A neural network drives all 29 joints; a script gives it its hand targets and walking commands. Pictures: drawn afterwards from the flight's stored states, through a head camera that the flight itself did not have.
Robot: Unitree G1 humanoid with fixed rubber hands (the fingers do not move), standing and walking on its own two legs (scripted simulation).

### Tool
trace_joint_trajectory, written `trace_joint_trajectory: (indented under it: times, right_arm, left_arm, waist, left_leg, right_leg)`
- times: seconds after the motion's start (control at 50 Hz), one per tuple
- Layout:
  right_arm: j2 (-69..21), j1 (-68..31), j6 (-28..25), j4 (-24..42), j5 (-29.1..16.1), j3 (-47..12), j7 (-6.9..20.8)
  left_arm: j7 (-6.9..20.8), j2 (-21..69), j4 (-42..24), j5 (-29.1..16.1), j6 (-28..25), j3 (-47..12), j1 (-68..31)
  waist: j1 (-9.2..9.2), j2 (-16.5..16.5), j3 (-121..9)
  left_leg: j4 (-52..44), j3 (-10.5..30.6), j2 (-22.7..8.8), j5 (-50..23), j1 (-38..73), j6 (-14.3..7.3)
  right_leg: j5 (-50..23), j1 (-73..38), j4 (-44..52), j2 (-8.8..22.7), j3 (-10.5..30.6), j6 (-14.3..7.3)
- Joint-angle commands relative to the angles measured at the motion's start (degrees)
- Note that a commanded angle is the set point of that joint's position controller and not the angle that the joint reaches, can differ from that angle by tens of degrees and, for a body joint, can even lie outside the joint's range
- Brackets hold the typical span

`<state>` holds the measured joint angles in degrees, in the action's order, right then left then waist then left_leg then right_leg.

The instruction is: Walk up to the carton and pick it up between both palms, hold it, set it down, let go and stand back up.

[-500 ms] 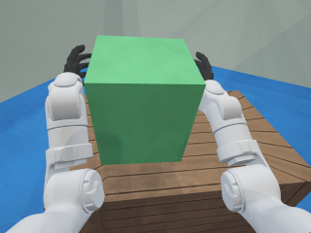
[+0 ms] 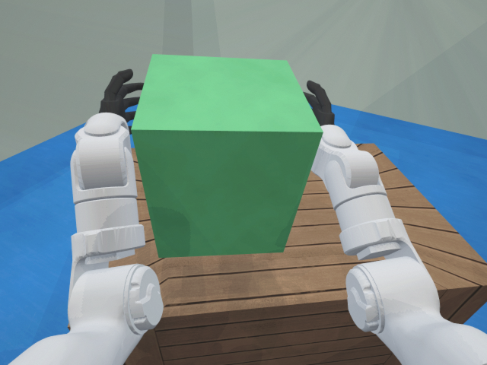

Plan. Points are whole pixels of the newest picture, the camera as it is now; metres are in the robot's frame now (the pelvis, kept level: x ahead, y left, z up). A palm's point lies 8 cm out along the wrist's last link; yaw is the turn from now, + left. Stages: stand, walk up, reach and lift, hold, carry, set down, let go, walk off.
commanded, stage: hold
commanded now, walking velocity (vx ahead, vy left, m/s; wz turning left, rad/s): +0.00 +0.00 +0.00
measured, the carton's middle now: (222, 159) +0.37 +0.01 +0.21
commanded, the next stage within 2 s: none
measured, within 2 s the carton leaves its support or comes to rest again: neither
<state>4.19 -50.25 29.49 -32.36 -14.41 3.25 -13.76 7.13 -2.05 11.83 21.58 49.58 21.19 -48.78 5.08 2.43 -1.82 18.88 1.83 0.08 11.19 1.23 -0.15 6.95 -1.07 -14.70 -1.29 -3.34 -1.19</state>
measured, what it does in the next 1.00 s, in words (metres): stands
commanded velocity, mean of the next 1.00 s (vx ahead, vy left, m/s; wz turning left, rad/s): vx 0.00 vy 0.00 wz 0.00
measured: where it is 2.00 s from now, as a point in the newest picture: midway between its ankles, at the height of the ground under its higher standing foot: outside the picture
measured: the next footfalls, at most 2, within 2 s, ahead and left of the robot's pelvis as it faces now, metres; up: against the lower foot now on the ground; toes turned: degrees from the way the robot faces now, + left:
none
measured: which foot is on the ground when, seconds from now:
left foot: down 0.00-1.00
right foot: down 0.00-1.00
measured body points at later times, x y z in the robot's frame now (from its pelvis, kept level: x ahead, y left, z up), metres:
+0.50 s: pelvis +0.00 +0.00 +0.00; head -0.08 +0.02 +0.44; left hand +0.38 +0.16 +0.28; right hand +0.38 -0.14 +0.26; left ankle +0.00 +0.11 -0.75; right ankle +0.03 -0.10 -0.75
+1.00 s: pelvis +0.00 +0.00 +0.00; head -0.08 +0.02 +0.44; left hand +0.38 +0.16 +0.28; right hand +0.38 -0.14 +0.26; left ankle +0.00 +0.11 -0.75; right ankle +0.03 -0.10 -0.75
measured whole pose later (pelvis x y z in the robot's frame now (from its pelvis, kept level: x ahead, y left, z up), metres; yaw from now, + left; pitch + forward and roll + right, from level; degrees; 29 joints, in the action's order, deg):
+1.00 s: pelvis +0.00 +0.00 +0.00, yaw +0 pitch -9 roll -1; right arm 4.2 -50.1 29.4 -32.3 -14.3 3.1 -13.9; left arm 7.1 -2.0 12.0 21.5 49.4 21.4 -48.9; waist 5.2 2.4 -1.7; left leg 18.9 1.9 0.1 11.1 1.2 -0.2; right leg 6.9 -1.1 -14.7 -1.3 -3.4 -1.2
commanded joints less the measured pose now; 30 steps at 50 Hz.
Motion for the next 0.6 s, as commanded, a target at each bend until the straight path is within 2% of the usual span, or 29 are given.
trace_joint_trajectory:
  times: [0.0, 0.12, 0.18, 0.24, 0.32, 0.36, 0.4, 0.44, 0.48, 0.52, 0.58]
  right_arm:
    - [-31.4, -43.4, -2.3, 15.4, -7.0, -17.9, 6.1]
    - [-31.7, -43.7, -2.5, 16.5, -7.0, -18.2, 6.1]
    - [-31.8, -43.0, -2.3, 15.0, -6.7, -17.9, 6.2]
    - [-32.0, -43.4, -2.5, 16.8, -7.3, -18.9, 6.1]
    - [-32.2, -43.0, -2.2, 15.4, -6.9, -18.5, 6.1]
    - [-31.9, -42.7, -2.5, 16.1, -6.6, -18.2, 6.2]
    - [-31.6, -43.7, -2.5, 15.9, -6.8, -18.3, 6.3]
    - [-31.2, -43.6, -2.4, 14.9, -6.5, -17.8, 6.3]
    - [-31.4, -43.4, -2.5, 15.0, -6.3, -17.1, 6.3]
    - [-31.8, -44.0, -2.5, 14.9, -6.5, -17.4, 6.5]
    - [-31.8, -43.6, -2.6, 15.2, -6.5, -17.4, 6.4]
  left_arm:
    - [8.0, 30.5, -2.0, -9.8, -2.3, -22.2, -31.0]
    - [7.8, 30.6, -1.7, -10.0, -2.4, -22.5, -30.4]
    - [7.9, 30.2, -2.0, -9.6, -2.5, -21.9, -31.1]
    - [7.9, 30.2, -3.3, -10.0, -2.4, -22.3, -30.8]
    - [7.9, 29.8, -2.5, -9.8, -2.5, -21.9, -31.3]
    - [7.8, 30.7, -2.8, -10.5, -2.5, -23.2, -31.1]
    - [7.7, 30.6, -1.8, -9.8, -2.4, -22.2, -30.6]
    - [7.9, 30.1, -0.2, -9.3, -2.2, -21.3, -30.3]
    - [8.1, 30.5, -1.2, -9.9, -2.4, -22.2, -31.4]
    - [8.0, 30.7, -1.5, -10.0, -2.6, -22.1, -32.2]
    - [7.8, 30.7, -1.8, -10.4, -2.7, -22.7, -31.7]
  waist:
    - [0.54, -3.9, -15.0]
    - [0.62, -3.7, -14.9]
    - [0.35, -3.7, -14.2]
    - [0.27, -3.5, -16.2]
    - [0.2, -3.0, -15.0]
    - [1.04, -3.8, -15.7]
    - [0.12, -3.7, -15.1]
    - [0.13, -3.0, -13.5]
    - [0.89, -4.0, -14.4]
    - [0.45, -4.2, -15.1]
    - [1.2, -4.0, -16.1]
  left_leg:
    - [-3.2, -3.3, 2.1, -11.8, -6.3, 1.9]
    - [-3.2, -3.1, 2.1, -11.1, -6.4, 1.6]
    - [-3.8, -3.3, 2.1, -9.9, -6.9, 1.5]
    - [-2.9, -3.4, 2.3, -12.2, -5.9, 1.7]
    - [-3.7, -3.3, 2.1, -9.6, -6.5, 1.2]
    - [-3.5, -3.3, 1.9, -10.3, -6.4, 1.5]
    - [-3.4, -3.3, 2.0, -11.0, -6.4, 1.5]
    - [-3.9, -3.4, 2.0, -8.9, -7.3, 1.2]
    - [-4.1, -3.4, 1.9, -8.1, -7.4, 1.5]
    - [-3.8, -3.3, 2.0, -9.1, -7.5, 1.5]
    - [-3.3, -3.2, 2.1, -10.2, -6.4, 1.7]
  right_leg:
    - [-9.1, -12.3, -1.0, -2.1, -0.1, 2.6]
    - [-8.3, -11.9, -0.8, -2.1, -0.2, 2.7]
    - [-7.2, -11.9, -0.7, -1.9, -0.1, 2.7]
    - [-9.9, -13.4, -1.2, -2.1, -0.1, 2.9]
    - [-7.7, -12.0, -0.9, -1.9, -0.2, 3.0]
    - [-7.9, -11.9, -1.0, -2.0, 0.0, 2.7]
    - [-7.8, -12.3, -0.8, -2.2, -0.1, 2.6]
    - [-6.4, -11.8, -0.5, -2.0, -0.1, 2.6]
    - [-5.9, -11.7, -0.7, -1.9, -0.1, 2.5]
    - [-6.3, -11.9, -0.8, -1.9, -0.1, 2.5]
    - [-8.1, -12.3, -0.9, -1.9, 0.0, 2.7]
